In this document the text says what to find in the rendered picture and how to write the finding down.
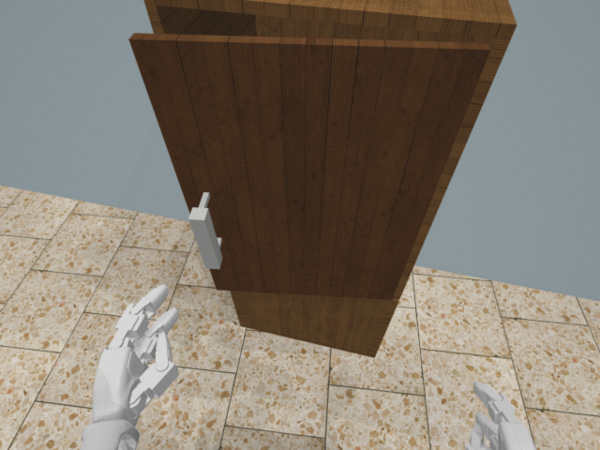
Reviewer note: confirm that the cupboard door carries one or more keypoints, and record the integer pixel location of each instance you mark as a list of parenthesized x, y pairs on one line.
[(320, 155)]

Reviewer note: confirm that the robot left forearm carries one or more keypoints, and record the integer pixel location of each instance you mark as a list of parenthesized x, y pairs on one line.
[(110, 434)]

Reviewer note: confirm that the left robot hand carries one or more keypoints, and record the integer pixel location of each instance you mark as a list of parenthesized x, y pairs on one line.
[(123, 365)]

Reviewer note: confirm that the right robot hand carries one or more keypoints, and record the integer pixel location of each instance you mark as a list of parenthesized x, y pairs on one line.
[(508, 435)]

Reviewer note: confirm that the handle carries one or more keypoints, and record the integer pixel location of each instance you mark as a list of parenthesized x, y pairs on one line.
[(203, 229)]

